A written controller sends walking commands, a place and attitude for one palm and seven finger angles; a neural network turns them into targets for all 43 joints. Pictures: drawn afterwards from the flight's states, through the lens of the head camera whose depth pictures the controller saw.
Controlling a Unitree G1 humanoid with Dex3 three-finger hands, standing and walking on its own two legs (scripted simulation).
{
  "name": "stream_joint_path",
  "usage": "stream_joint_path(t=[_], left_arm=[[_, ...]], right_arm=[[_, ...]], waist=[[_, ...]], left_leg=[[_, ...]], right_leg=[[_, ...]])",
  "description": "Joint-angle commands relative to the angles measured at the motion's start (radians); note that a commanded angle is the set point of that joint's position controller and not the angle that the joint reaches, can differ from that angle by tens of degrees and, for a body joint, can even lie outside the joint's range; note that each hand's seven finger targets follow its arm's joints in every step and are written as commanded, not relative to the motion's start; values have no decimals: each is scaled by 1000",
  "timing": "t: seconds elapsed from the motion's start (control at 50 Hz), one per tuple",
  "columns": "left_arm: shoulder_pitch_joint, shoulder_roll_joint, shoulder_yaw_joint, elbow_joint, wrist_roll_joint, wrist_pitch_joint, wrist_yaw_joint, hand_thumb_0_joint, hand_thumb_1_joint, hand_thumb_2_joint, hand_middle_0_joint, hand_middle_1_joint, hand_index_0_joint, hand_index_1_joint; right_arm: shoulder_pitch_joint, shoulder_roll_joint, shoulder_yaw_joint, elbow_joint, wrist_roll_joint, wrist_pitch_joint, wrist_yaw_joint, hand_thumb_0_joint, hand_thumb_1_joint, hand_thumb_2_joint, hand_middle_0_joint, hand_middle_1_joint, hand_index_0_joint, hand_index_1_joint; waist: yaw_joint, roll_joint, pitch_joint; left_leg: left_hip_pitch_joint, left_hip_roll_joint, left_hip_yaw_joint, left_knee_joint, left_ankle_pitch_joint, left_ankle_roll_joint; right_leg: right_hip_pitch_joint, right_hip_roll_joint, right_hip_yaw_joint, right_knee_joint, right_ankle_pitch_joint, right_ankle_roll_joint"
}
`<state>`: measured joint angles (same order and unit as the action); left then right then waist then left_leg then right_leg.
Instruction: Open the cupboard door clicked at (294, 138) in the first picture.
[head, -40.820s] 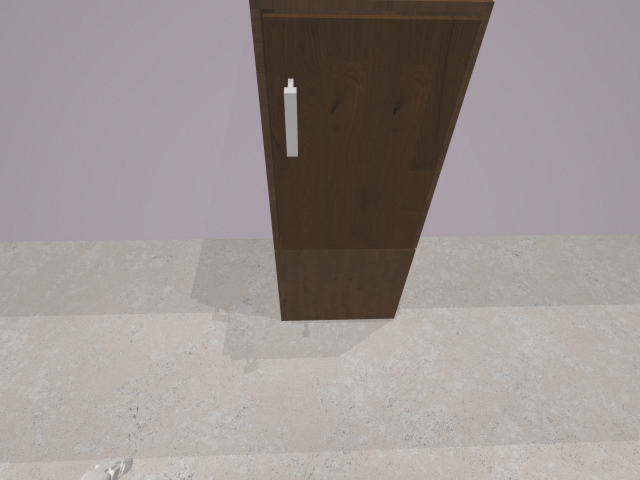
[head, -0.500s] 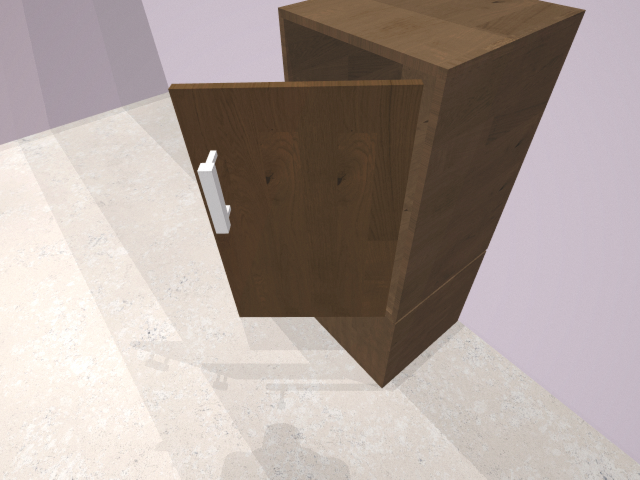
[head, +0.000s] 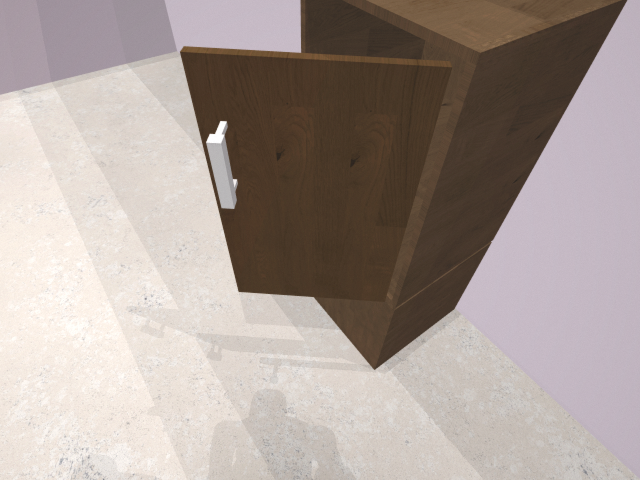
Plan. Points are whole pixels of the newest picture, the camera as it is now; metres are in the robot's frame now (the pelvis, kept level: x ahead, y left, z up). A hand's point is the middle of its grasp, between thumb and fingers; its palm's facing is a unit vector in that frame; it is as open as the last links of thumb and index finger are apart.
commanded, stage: look again from close up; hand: left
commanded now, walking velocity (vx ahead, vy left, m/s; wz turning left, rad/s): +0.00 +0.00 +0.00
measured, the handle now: (225, 165) +0.55 +0.20 +0.07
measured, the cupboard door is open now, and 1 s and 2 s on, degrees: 50 50 50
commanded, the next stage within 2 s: shuffle to correct the standing spot in 0.42 s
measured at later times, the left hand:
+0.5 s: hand out of the picture -0.05 +0.23 -0.18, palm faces +0.03 -0.98 -0.20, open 7.4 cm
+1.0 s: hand out of the picture -0.07 +0.17 -0.19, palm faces +0.10 -0.99 -0.10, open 7.4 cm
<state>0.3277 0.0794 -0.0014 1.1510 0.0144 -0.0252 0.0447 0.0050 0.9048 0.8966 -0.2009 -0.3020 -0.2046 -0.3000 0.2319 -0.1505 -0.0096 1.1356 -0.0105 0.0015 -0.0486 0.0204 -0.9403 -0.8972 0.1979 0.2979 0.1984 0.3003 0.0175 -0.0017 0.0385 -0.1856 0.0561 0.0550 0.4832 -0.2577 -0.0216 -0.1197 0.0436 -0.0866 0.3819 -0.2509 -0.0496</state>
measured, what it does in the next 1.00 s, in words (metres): stands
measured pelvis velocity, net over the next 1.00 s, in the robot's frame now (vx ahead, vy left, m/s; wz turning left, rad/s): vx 0.00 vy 0.02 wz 0.03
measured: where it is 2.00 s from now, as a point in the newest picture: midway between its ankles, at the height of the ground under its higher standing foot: outside the picture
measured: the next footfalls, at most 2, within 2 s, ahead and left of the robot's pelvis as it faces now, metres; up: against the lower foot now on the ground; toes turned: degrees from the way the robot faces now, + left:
none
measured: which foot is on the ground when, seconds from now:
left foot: down 0.00-1.00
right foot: down 0.00-1.00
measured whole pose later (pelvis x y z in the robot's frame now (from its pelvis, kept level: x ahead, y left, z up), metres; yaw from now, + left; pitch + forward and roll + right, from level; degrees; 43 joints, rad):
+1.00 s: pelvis +0.00 +0.02 -0.01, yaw +2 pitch +0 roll -2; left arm 0.44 0.12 0.02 1.08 0.02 -0.01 0.01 0.00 0.90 0.90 -0.20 -0.30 -0.20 -0.30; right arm 0.31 -0.13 -0.01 1.08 -0.02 -0.01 -0.02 0.01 -0.91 -0.90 0.20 0.30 0.20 0.30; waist 0.01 -0.03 -0.01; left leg -0.31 0.03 0.05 0.63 -0.34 0.04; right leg -0.21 0.03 -0.09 0.54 -0.34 -0.04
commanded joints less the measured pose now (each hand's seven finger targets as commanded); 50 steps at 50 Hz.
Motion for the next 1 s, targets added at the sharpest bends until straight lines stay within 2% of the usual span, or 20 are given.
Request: stream_joint_path(t=[0.0,0.02,0.04,0.08,0.1,0.12,0.14,0.2,0.3,0.38,0.5,0.56,0.6,0.72,0.8,0.82,0.88,0.9,0.94,0.98], left_arm=[[143,166,20,-41,10,-32,32,0,900,900,-200,-300,-200,-300],[118,165,18,-58,7,-31,27,0,900,900,-200,-300,-200,-300],[91,156,16,-74,2,-27,22,0,900,900,-200,-300,-200,-300],[59,134,12,-96,1,-13,17,0,900,900,-200,-300,-200,-300],[56,130,12,-101,3,-8,15,0,900,900,-200,-300,-200,-300],[46,137,11,-105,5,-1,9,0,900,900,-200,-300,-200,-300],[48,145,8,-103,5,4,5,0,900,900,-200,-300,-200,-300],[55,158,8,-112,9,11,-3,0,900,900,-200,-300,-200,-300],[61,162,13,-134,12,21,-9,0,900,900,-200,-300,-200,-300],[70,164,13,-142,12,21,-11,0,900,900,-200,-300,-200,-300],[77,164,10,-137,9,16,-12,0,900,900,-200,-300,-200,-300],[104,146,9,-118,15,19,-15,0,900,900,-200,-300,-200,-300],[113,136,10,-115,20,23,-19,0,900,900,-200,-300,-200,-300],[150,118,20,-104,19,22,-33,0,900,900,-200,-300,-200,-300],[177,123,27,-104,19,12,-35,0,900,900,-200,-300,-200,-300],[182,130,27,-101,17,9,-34,0,900,900,-200,-300,-200,-300],[206,161,37,-89,11,3,-24,0,900,900,-200,-300,-200,-300],[211,168,42,-88,10,1,-21,0,900,900,-200,-300,-200,-300],[199,163,43,-89,11,-3,-19,0,900,900,-200,-300,-200,-300],[160,138,33,-92,8,-5,-15,0,900,900,-200,-300,-200,-300]], right_arm=[[83,-23,-10,-113,7,-33,8,0,-900,-900,200,300,200,300],[100,-34,-11,-108,9,-32,10,0,-900,-900,200,300,200,300],[105,-50,-15,-108,8,-31,10,0,-900,-900,200,300,200,300],[103,-77,-13,-109,0,-34,12,0,-900,-900,200,300,200,300],[86,-86,-12,-117,-3,-30,12,0,-900,-900,200,300,200,300],[66,-80,-10,-123,-3,-28,14,0,-900,-900,200,300,200,300],[56,-82,-8,-127,-4,-25,17,0,-900,-900,200,300,200,300],[71,-102,-9,-139,-10,-22,22,0,-900,-900,200,300,200,300],[74,-142,-18,-156,-13,-24,25,0,-900,-900,200,300,200,300],[79,-143,-18,-153,-11,-24,26,0,-900,-900,200,300,200,300],[97,-129,-15,-131,-8,-24,28,0,-900,-900,200,300,200,300],[115,-129,-19,-111,-12,-17,27,0,-900,-900,200,300,200,300],[109,-141,-24,-108,-13,-12,24,0,-900,-900,200,300,200,300],[104,-138,-36,-103,-12,-16,16,0,-900,-900,200,300,200,300],[100,-119,-36,-108,-12,-25,16,0,-900,-900,200,300,200,300],[95,-105,-33,-111,-11,-28,16,0,-900,-900,200,300,200,300],[84,-46,-18,-119,-10,-37,22,0,-900,-900,200,300,200,300],[84,-36,-17,-120,-11,-38,23,0,-900,-900,200,300,200,300],[72,-27,-13,-123,-10,-43,23,0,-900,-900,200,300,200,300],[105,-8,1,-91,-4,-51,19,0,-900,-900,200,300,200,300]], waist=[[-31,-88,-119],[-37,-133,-168],[-42,-111,-166],[-36,-15,-89],[-29,-6,-15],[-21,47,43],[-15,56,91],[-14,42,132],[-1,42,77],[1,21,41],[-5,21,40],[-11,24,30],[-10,38,64],[-10,57,72],[-3,8,66],[-3,-13,71],[-1,-149,79],[-4,-175,66],[-11,-118,67],[-30,-51,53]], left_leg=[[-87,-19,-11,86,-60,29],[-50,-18,-21,39,-2,25],[-3,-8,-39,-2,52,29],[10,48,-80,-23,190,45],[-30,58,-96,-34,164,53],[-70,51,-113,-70,109,56],[-111,49,-131,-104,24,60],[-184,41,-166,-171,-163,67],[-240,64,-222,-250,-301,85],[-234,63,-227,-251,-294,88],[-209,55,-214,-241,-255,82],[-183,79,-237,-261,-375,95],[-216,98,-259,-272,-433,108],[-196,109,-252,-239,-412,124],[-216,76,-197,-148,-341,115],[-226,51,-161,-96,-301,105],[-277,-42,-4,127,-157,69],[-278,-45,19,189,-131,65],[-243,-36,23,178,-117,60],[-106,-16,2,40,58,52]], right_leg=[[128,-259,150,97,1118,4],[142,-240,136,104,976,-17],[87,-219,142,98,743,-18],[-38,-168,129,65,336,-3],[-88,-151,132,34,190,0],[-116,-143,139,21,71,0],[-143,-134,140,3,-35,1],[-153,-118,136,0,-127,3],[-89,-104,89,58,-101,15],[-75,-110,92,57,-93,14],[-101,-125,107,32,-86,13],[-123,-96,73,62,-180,17],[-137,-80,64,89,-191,16],[-159,-68,72,100,-162,5],[-139,-104,144,36,-201,-18],[-139,-125,186,7,-222,-33],[-107,-228,327,-102,-281,-91],[-103,-259,361,-126,-266,-110],[-108,-269,335,-100,-93,-127],[-141,-213,224,-4,179,-80]])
